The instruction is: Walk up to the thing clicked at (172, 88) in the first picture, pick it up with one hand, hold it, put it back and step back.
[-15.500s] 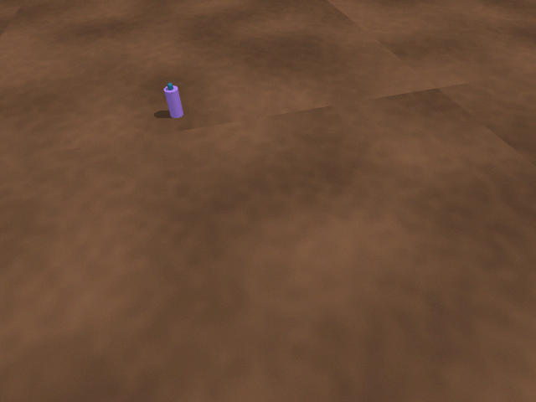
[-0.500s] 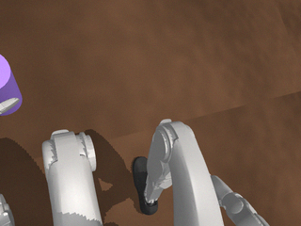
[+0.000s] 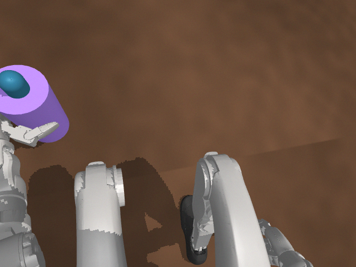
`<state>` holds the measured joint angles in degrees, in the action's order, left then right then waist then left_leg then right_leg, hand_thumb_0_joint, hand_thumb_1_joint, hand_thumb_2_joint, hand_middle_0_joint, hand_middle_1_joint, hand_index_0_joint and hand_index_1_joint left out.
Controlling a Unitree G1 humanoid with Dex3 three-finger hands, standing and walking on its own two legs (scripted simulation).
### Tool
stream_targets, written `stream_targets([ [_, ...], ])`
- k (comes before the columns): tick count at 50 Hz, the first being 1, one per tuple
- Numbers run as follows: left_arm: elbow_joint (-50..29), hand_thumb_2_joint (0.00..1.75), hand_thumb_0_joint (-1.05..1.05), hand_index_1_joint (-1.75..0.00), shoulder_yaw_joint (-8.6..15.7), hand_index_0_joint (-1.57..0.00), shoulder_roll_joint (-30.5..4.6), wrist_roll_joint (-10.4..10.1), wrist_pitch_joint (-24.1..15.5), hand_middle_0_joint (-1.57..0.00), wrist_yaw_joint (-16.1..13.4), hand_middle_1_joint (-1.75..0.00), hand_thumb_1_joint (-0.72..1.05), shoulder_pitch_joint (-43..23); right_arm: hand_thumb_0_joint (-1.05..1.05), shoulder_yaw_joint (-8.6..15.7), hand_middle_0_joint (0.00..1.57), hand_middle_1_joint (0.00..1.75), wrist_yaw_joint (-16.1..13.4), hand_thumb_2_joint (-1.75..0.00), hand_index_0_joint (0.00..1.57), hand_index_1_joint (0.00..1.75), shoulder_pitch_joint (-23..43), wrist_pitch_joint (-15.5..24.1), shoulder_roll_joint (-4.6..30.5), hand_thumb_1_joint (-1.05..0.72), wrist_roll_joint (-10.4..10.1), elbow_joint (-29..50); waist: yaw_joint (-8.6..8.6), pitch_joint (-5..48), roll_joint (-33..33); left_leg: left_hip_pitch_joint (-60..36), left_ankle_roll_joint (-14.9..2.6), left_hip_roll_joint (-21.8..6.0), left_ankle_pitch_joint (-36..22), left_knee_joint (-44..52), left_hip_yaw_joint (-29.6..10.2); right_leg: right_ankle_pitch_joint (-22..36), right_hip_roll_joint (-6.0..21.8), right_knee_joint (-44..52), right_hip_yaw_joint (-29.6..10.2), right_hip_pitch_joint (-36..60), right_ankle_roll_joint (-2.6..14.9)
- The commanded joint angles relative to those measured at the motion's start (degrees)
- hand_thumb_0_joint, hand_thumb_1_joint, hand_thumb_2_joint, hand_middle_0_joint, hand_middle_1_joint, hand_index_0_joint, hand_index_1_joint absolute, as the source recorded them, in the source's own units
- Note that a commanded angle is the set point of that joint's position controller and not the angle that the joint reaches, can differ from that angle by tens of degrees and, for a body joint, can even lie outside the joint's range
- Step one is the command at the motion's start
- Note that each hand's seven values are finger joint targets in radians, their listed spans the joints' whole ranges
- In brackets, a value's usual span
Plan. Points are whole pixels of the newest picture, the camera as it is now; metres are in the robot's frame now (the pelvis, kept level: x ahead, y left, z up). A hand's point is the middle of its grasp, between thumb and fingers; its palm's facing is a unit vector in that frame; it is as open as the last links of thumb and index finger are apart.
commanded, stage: settle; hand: left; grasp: from the side
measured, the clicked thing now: (33, 106) +0.43 +0.28 -0.07
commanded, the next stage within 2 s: lift in 0.76 s
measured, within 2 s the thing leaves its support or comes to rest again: neither
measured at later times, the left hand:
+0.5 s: hand (27, 99) +0.43 +0.27 -0.03, palm faces +0.26 -0.97 -0.05, open 11.9 cm
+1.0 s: hand (18, 90) +0.43 +0.27 +0.00, palm faces +0.26 -0.97 -0.05, open 11.9 cm
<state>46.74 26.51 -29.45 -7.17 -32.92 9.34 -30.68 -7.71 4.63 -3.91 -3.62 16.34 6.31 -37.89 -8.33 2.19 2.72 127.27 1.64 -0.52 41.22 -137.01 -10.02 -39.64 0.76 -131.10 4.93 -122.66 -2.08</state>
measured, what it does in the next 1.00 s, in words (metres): stands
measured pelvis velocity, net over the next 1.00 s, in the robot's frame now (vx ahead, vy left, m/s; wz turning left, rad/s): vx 0.00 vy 0.00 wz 0.05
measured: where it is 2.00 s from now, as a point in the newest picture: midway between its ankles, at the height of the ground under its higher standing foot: (154, 249)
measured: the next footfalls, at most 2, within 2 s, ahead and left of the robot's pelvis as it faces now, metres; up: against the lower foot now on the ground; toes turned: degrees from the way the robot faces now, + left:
none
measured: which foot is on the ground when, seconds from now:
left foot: down 0.00-1.00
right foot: down 0.00-1.00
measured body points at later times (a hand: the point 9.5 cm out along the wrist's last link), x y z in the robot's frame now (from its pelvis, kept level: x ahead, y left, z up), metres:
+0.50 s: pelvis +0.00 -0.01 +0.02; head +0.21 +0.06 +0.41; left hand +0.41 +0.32 -0.02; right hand +0.13 -0.28 -0.10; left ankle +0.07 +0.13 -0.31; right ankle +0.10 -0.13 -0.31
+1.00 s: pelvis +0.00 +0.00 +0.04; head +0.21 +0.05 +0.44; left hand +0.41 +0.33 +0.00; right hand +0.13 -0.27 -0.08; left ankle +0.07 +0.13 -0.31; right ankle +0.10 -0.13 -0.31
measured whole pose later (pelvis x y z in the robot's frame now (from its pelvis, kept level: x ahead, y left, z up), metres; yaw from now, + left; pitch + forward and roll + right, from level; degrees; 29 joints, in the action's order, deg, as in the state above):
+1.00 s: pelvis +0.00 +0.00 +0.04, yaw +3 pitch +34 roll -5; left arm 50.3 28.3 -24.8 -5.6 -29.9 10.8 -34.3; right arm -2.3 3.0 -6.6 -0.7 15.9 4.2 -39.4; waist -7.6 7.1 0.0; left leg 122.0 1.4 -0.9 40.1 -128.2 -6.2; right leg -39.3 1.3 -124.9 2.1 -119.2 -1.6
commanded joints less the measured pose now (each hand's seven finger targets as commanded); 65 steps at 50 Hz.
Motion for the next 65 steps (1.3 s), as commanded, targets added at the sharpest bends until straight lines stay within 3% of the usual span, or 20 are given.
stream_targets([
  [1,-20.67,1.18,0.0,-1.34,6.0,-1.15,-18.01,-4.08,-7.56,-1.16,-0.83,-1.31,-0.07,-25.52,0.0,5.95,0.2,0.3,-1.62,-0.9,0.2,0.3,-9.05,0.98,13.91,-0.91,-0.49,1.28,0.32,45.54,-22.25,-33.16,-1.96,-0.41,-17.2,17.11,4.36,17.45,-2.15,11.32,1.63,20.32,4.16],
  [6,-13.98,1.19,0.0,-1.36,4.52,-1.16,-14.67,-3.21,-6.12,-1.16,0.88,-1.33,-0.18,-22.85,0.0,6.89,0.2,0.3,-1.73,-0.91,0.2,0.3,-9.24,1.13,13.34,-0.91,-0.77,1.56,0.13,44.8,-15.83,-28.09,-2.8,-0.11,-16.34,16.24,5.88,17.69,-2.07,13.32,1.05,24.31,3.49],
  [11,-9.19,1.19,0.0,-1.34,5.94,-1.15,-14.65,-2.86,-5.19,-1.15,2.19,-1.31,-0.15,-22.26,0.0,7.71,0.2,0.3,-1.86,-0.9,0.2,0.3,-9.0,1.58,13.51,-0.91,-1.14,2.29,1.03,43.11,-13.29,-25.18,-2.98,0.07,-11.88,17.4,6.66,13.61,-2.13,14.87,1.19,24.75,3.47],
  [16,-15.02,1.2,0.0,-1.36,7.31,-1.19,-16.18,-2.8,-5.61,-1.19,1.6,-1.33,-0.12,-24.98,0.0,8.13,0.2,0.3,-1.98,-0.9,0.2,0.3,-8.61,1.95,13.03,-0.91,-1.47,3.22,2.83,46.08,-15.34,-27.85,-2.66,0.03,-12.2,19.02,7.08,13.11,-2.15,14.75,0.74,24.53,3.87],
  [19,-17.51,1.22,0.0,-1.37,7.27,-1.2,-15.5,-2.55,-5.59,-1.2,0.81,-1.35,-0.1,-25.66,0.0,8.66,0.2,0.3,-2.22,-0.91,0.2,0.3,-8.96,2.25,12.68,-0.91,-1.57,2.81,2.32,46.55,-17.01,-30.85,-2.35,-0.07,-12.29,20.57,6.76,12.92,-1.95,15.03,0.73,23.25,4.09],
  [21,-20.3,1.22,0.0,-1.38,7.11,-1.2,-17.24,-2.18,-5.93,-1.21,0.35,-1.35,-0.14,-27.66,0.0,8.96,0.2,0.3,-2.63,-0.91,0.2,0.3,-8.54,2.5,12.36,-0.92,-1.59,2.3,2.66,46.34,-18.28,-31.62,-2.35,-0.18,-10.28,21.14,7.11,11.1,-1.98,15.75,0.04,22.44,4.17],
  [24,-24.15,1.21,0.0,-1.37,6.29,-1.19,-16.68,-2.41,-5.99,-1.2,-0.2,-1.33,-0.16,-30.09,0.0,9.06,0.2,0.3,-2.89,-0.91,0.2,0.3,-8.87,2.89,11.91,-0.92,-1.52,1.79,2.17,48.43,-20.67,-34.11,-2.03,-0.17,-12.54,21.81,6.91,13.15,-1.62,15.45,-0.23,22.57,4.36],
  [25,-21.82,1.22,0.0,-1.38,6.01,-1.19,-14.9,-2.66,-5.62,-1.2,-0.19,-1.35,-0.17,-28.04,0.0,9.34,0.2,0.3,-2.94,-0.91,0.2,0.3,-9.27,3.02,11.92,-0.93,-1.47,1.4,1.89,48.05,-20.21,-35.73,-1.99,-0.29,-13.36,21.86,6.48,13.46,-1.56,15.64,-0.21,21.27,4.32],
  [27,-23.27,1.24,0.0,-1.38,5.68,-1.19,-15.52,-2.59,-5.67,-1.2,-0.49,-1.34,-0.16,-29.83,0.0,9.33,0.2,0.3,-3.12,-0.91,0.2,0.3,-9.13,3.17,11.7,-0.92,-1.7,1.37,1.75,47.67,-21.24,-35.72,-1.86,-0.11,-12.09,22.79,6.55,12.21,-1.42,16.06,-0.39,20.55,4.55],
  [32,-17.47,1.26,0.0,-1.41,4.53,-1.21,-13.18,-2.52,-5.18,-1.22,-0.24,-1.37,-0.18,-28.37,0.0,9.48,0.2,0.3,-3.2,-0.91,0.2,0.3,-9.36,3.85,11.35,-0.92,-1.85,0.8,0.77,45.19,-17.54,-32.71,-2.4,0.15,-10.31,22.45,7.05,11.3,-1.37,17.7,-0.53,21.78,4.24],
  [34,-14.87,1.27,0.0,-1.4,4.3,-1.2,-12.03,-2.6,-4.95,-1.21,0.19,-1.37,-0.16,-27.5,0.0,9.59,0.2,0.3,-3.06,-0.91,0.2,0.3,-10.17,3.89,11.68,-0.92,-1.81,0.34,0.63,45.5,-16.76,-33.48,-2.38,0.12,-12.19,22.15,7.03,12.69,-1.33,17.55,-0.3,21.92,4.23],
  [40,-10.06,1.27,0.0,-1.4,4.06,-1.2,-11.81,-1.12,-4.77,-1.2,1.02,-1.37,-0.15,-25.88,0.0,9.82,0.2,0.3,-2.78,-0.91,0.2,0.3,-9.74,4.08,11.7,-0.91,-2.1,0.95,1.55,43.22,-14.14,-32.07,-2.6,0.39,-9.19,23.93,7.33,9.68,-1.43,18.82,0.12,21.88,4.29],
  [43,-12.87,1.26,0.0,-1.37,4.77,-1.19,-12.53,-1.36,-5.09,-1.19,1.32,-1.35,-0.09,-27.55,0.0,9.93,0.2,0.3,-2.72,-0.9,0.2,0.3,-10.0,3.9,12.2,-0.91,-2.19,1.63,1.99,46.41,-17.51,-36.02,-2.05,0.43,-12.33,24.68,6.75,12.14,-1.14,17.61,0.38,21.03,4.63],
  [45,-13.92,1.19,0.0,-1.41,6.47,-1.26,-14.43,-1.43,-5.11,-1.23,0.83,-1.41,-0.13,-26.1,0.0,10.0,0.2,0.3,-2.71,-0.91,0.2,0.3,-10.38,3.85,12.25,-0.94,-2.35,1.85,3.09,47.72,-16.97,-36.74,-2.05,0.48,-12.85,25.32,6.67,12.19,-1.15,17.9,0.32,22.88,4.57],
  [50,-21.63,1.22,0.0,-1.44,6.53,-1.29,-14.45,-2.93,-5.33,-1.26,1.19,-1.45,-0.14,-26.98,0.0,10.12,0.2,0.3,-2.92,-0.91,0.2,0.3,-10.77,4.15,11.56,-0.95,-2.41,1.83,3.15,52.17,-18.11,-40.32,-2.35,0.44,-18.7,25.18,7.11,16.86,-0.98,18.47,-0.69,26.56,4.25],
  [53,-26.16,1.21,0.0,-1.42,5.61,-1.26,-15.4,-3.11,-4.88,-1.24,1.55,-1.42,-0.16,-28.23,0.0,10.4,0.2,0.3,-3.27,-0.91,0.2,0.3,-10.56,4.41,11.29,-0.96,-2.72,1.78,3.15,51.68,-20.04,-40.8,-2.26,0.49,-15.24,26.89,7.22,13.87,-1.02,19.98,-1.41,25.86,4.52],
  [56,-26.6,1.19,0.0,-1.4,4.32,-1.24,-13.66,-2.94,-3.34,-1.21,1.26,-1.4,-0.19,-25.85,0.0,10.9,0.2,0.3,-3.59,-0.91,0.2,0.3,-10.53,4.59,11.23,-0.96,-3.04,2.05,3.06,51.3,-19.41,-41.57,-2.34,0.56,-13.38,28.32,7.41,12.75,-1.04,22.05,-1.67,26.93,4.52],
  [61,-27.85,1.19,0.0,-1.4,2.57,-1.24,-9.75,-5.23,-0.81,-1.21,1.48,-1.4,-0.21,-22.43,0.0,11.11,0.2,0.3,-4.16,-0.91,0.2,0.3,-10.54,5.18,10.87,-0.95,-4.32,3.18,3.03,49.02,-16.64,-40.24,-2.61,0.7,-10.18,30.67,7.5,10.48,-1.07,25.7,-1.85,29.17,4.43],
  [62,-28.62,1.19,0.0,-1.4,3.26,-1.24,-10.29,-5.27,-0.34,-1.21,1.22,-1.41,-0.19,-20.52,0.0,11.32,0.2,0.3,-4.37,-0.91,0.2,0.3,-10.59,5.29,10.99,-0.95,-4.53,3.56,3.65,49.76,-16.04,-40.9,-2.67,0.72,-10.98,31.35,7.37,11.12,-1.06,26.29,-1.76,30.28,4.43],
  [65,-28.25,1.2,0.0,-1.4,2.01,-1.25,-8.53,-4.9,1.26,-1.21,0.78,-1.41,-0.16,-16.97,0.0,11.61,0.2,0.3,-4.77,-0.91,0.2,0.3,-10.23,5.45,10.6,-0.94,-5.36,4.35,3.4,46.82,-13.67,-41.43,-2.83,0.58,-8.76,34.01,6.73,9.31,-1.1,28.74,-1.63,30.45,4.36],
])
